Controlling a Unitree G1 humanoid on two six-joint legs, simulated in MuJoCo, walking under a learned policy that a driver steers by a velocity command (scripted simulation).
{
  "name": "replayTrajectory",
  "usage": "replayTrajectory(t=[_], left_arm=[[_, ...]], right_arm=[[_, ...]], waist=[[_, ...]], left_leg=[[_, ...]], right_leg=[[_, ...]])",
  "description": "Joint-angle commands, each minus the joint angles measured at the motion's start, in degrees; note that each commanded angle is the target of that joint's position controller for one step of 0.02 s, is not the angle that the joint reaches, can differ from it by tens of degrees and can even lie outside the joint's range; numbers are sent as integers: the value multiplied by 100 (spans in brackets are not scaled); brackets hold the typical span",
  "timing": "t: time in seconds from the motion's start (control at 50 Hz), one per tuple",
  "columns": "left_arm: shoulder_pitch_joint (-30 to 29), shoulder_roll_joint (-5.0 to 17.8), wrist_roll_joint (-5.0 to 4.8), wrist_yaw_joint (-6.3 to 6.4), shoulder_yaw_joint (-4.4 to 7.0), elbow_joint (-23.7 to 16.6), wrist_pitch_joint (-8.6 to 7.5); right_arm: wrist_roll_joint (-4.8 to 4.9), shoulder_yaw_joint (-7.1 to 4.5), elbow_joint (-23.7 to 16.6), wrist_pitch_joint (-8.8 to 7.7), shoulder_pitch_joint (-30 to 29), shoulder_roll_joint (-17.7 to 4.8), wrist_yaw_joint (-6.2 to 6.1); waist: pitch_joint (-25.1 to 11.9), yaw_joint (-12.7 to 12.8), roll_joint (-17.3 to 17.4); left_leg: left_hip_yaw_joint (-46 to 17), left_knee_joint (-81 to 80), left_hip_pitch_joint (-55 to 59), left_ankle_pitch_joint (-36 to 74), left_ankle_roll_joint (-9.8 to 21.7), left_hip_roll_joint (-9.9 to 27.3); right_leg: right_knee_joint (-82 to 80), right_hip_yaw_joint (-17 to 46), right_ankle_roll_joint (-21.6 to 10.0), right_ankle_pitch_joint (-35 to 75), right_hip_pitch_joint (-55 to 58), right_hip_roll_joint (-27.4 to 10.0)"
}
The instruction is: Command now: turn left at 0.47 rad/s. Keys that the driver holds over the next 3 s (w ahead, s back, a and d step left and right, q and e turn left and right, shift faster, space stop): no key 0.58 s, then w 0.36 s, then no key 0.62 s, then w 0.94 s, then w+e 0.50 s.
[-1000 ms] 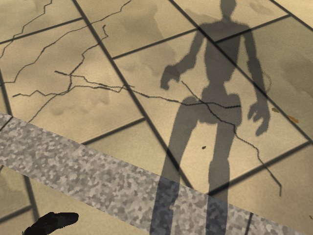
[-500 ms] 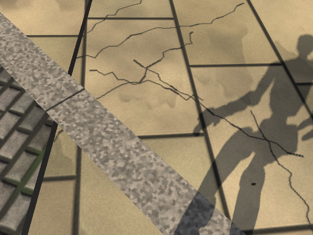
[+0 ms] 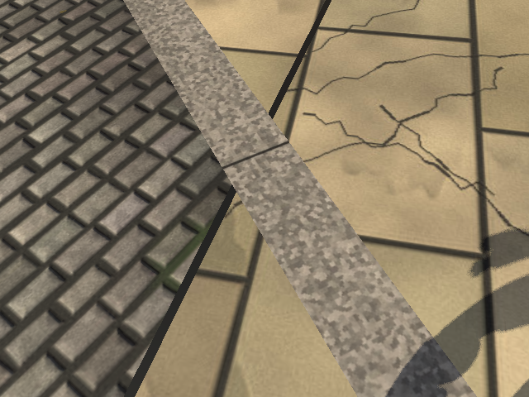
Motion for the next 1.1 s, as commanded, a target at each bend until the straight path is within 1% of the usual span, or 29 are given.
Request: replayTrajectory(t=[0.02, 0.1, 0.16, 0.18, 0.2, 0.22, 0.24, 0.26, 0.3, 0.38, 0.44, 0.48, 0.5, 0.52, 0.54, 0.56, 0.58, 0.62, 0.66, 0.76, 0.78, 0.82, 0.84, 0.86, 0.88, 0.92, 0.98, 1.04, 1.1], left_arm=[[9, 1092, -8, 31, 255, -306, 7], [-82, 1295, -112, -109, 293, -273, 37], [-141, 1178, -246, -143, 209, -151, 28], [191, 950, -197, -169, 121, 3, -17], [360, 523, 123, -231, -43, -84, -78], [3, 555, 55, -174, -33, -224, -69], [-160, 956, -40, -114, 74, -198, -18], [-120, 996, -92, -101, 117, -132, 21], [95, 1012, -56, -35, 171, 71, 117], [228, 683, -86, -52, 73, 209, 102], [119, 669, -94, -63, 29, 210, 79], [364, 627, -59, -86, 1, 331, 49], [404, 740, 25, -92, -1, 359, 31], [420, 1055, 48, -74, 43, 338, 23], [279, 1282, -38, -82, 112, 447, 19], [187, 982, -56, -119, 59, 416, -9], [171, 831, -8, -122, 9, 468, -42], [284, 839, -46, -94, 8, 579, -88], [452, 857, -92, -50, 10, 602, -134], [868, 1204, -197, -28, 106, 660, -300], [685, 1173, -220, -48, 98, 592, -301], [27, 882, -231, -92, 13, 338, -301], [-218, 548, -198, -103, -80, 152, -379], [-303, 601, -178, -89, -81, -52, -512], [-250, 841, -232, -99, 0, -40, -584], [-45, 719, -328, -201, -20, 52, -650], [-387, 515, -216, -365, -44, -58, -626], [-786, 70, -114, -479, -210, -229, -569], [-866, 335, -147, -473, -150, -286, -507]], right_arm=[[-47, 35, -649, -109, -408, -156, 33], [-75, 79, -634, -112, -284, -182, 73], [-95, 61, -405, -112, 196, -172, 109], [-112, 36, -414, -112, 230, -339, 83], [-161, -31, -505, -103, 351, -812, -2], [-317, 68, -540, -184, 108, -623, 47], [-353, 121, -543, -295, -16, -415, 104], [-346, 168, -441, -380, -177, -290, 114], [-239, 159, -376, -459, -475, -337, 101], [-229, 234, -199, -454, -619, -90, 67], [-218, 235, -31, -412, -568, -99, 72], [-149, 278, 82, -400, -675, -15, 80], [-152, 300, 190, -429, -497, 48, 94], [-248, 317, 242, -468, -324, 87, 120], [-268, 289, 273, -479, -161, 75, 130], [-287, 285, 326, -461, -444, -41, 107], [-250, 263, 327, -438, -579, -41, 80], [-184, 236, 405, -340, -517, -42, 5], [-133, 217, 430, -354, -433, -5, -11], [11, 230, 426, -787, -444, 300, 129], [32, 220, 488, -837, -297, 280, 156], [27, 109, 904, -885, 603, 44, 179], [3, -18, 1107, -911, 1184, -353, 169], [-19, -143, 1140, -942, 1623, -827, 235], [-102, -27, 1127, -992, 1594, -484, 245], [-131, 74, 1066, -1039, 1393, -185, 236], [-138, 219, 1098, -881, 1257, 101, 194], [-114, 223, 1063, -738, 1044, -105, 27], [-129, 152, 1186, -714, 1235, -424, -27]], waist=[[-685, 230, -1193], [-728, 208, -1322], [-694, -103, -1173], [-783, -77, -806], [-1205, 121, 667], [-1098, -16, 1187], [-901, -157, 756], [-752, -60, 732], [-546, 29, 663], [-628, 80, 533], [-663, -35, 510], [-619, 167, 387], [-618, 157, 188], [-612, -24, -250], [-535, -271, -852], [-435, -34, -707], [-388, -13, -670], [-351, 18, -695], [45, 54, -698], [416, 100, -1376], [444, -26, -1339], [256, -491, -916], [98, -620, 162], [-94, -785, 1277], [-60, -655, 841], [-69, -404, 224], [71, -296, 239], [17, -258, 215], [-190, -219, 507]], left_leg=[[183, -739, -287, -48, -84, 226], [559, -2020, 747, 43, 84, 187], [736, -3981, 1894, 1443, 446, 32], [335, -4362, 2635, 2266, 615, 275], [-1177, -4159, 3556, 4379, 1006, 1589], [-1751, -4197, 2761, 4326, 2032, 2270], [-1643, -4379, 2419, 3705, 2257, 2098], [-1307, -4417, 2276, 3300, 2050, 1810], [-955, -4422, 2130, 3134, 1760, 1519], [-494, -4285, 2007, 3415, 1706, 1212], [-714, -4223, 2086, 3066, 1787, 1287], [-684, -4157, 1858, 2444, 1589, 1150], [-641, -4160, 1655, 2009, 1336, 1002], [-438, -4002, 1477, 1499, 1078, 716], [-80, -4096, 1635, 1191, 877, 374], [38, -3935, 1898, 1129, 741, 278], [66, -3856, 1971, 1191, 732, 279], [197, -3687, 1825, 49, 830, 121], [200, -3528, 1194, -1119, 958, 70], [662, -2500, 531, -125, 966, 37], [643, -2863, 908, -76, 1057, 79], [323, -3777, 2365, 326, 1209, 193], [-1037, -4381, 3126, -108, 1521, 859], [-2913, -5031, 3969, 353, 2147, 1908], [-3228, -4994, 4235, 971, 2390, 2216], [-2327, -4909, 4433, 1487, 2139, 2009], [-977, -5008, 3944, 3781, 1705, 1547], [43, -5013, 2818, 4759, 1512, 1027], [103, -4966, 2388, 4753, 1403, 1116]], right_leg=[[-531, 922, -1274, 2489, 1130, -1406], [-429, 771, -1259, 2643, 779, -1480], [39, 622, -895, 2191, 403, -1319], [319, 428, -467, 1537, -55, -1120], [1479, -92, 120, -479, -894, -596], [1967, 74, 372, -2209, -1273, -239], [2611, 292, 472, -2340, -1266, -322], [2880, 397, 486, -2119, -1306, -347], [2988, 461, 566, -1610, -1343, -362], [2258, 333, 636, -1091, -771, -304], [1327, 263, 587, -904, -428, -245], [70, 174, 452, 176, 195, -176], [-270, 361, 347, 991, 609, -279], [-188, 694, 184, 1816, 838, -621], [44, 594, -64, 1145, 411, -589], [-102, 593, -116, 508, 52, -498], [-200, 594, -49, 292, -78, -471], [-232, 490, -58, -1023, -175, -299], [-297, 698, -252, -2463, -421, -368], [-1252, 2590, -1127, -3143, -157, -1627], [-1204, 2461, -1087, -2820, -379, -1579], [-444, 1394, -614, -1677, -1126, -897], [1086, 414, -193, -809, -1834, -174], [2614, 106, 23, -1089, -2826, 248], [3715, 524, -18, -1861, -3541, 105], [4269, 661, -284, -1193, -4052, -295], [3479, 287, -214, -486, -3676, -482], [1853, -199, 106, 410, -2288, -118], [1022, -179, 112, 1453, -1085, 183]])
Next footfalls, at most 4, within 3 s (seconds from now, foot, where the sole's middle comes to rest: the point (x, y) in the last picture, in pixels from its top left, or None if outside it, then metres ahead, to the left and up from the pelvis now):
0.18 left None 0.04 0.15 -0.78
0.50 right None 0.04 -0.09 -0.78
1.20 right None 0.36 -0.06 -0.78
1.52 left None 0.28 0.18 -0.78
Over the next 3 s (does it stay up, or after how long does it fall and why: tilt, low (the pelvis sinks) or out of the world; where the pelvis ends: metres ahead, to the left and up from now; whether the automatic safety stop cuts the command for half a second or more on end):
stays up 0.93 0.04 0.00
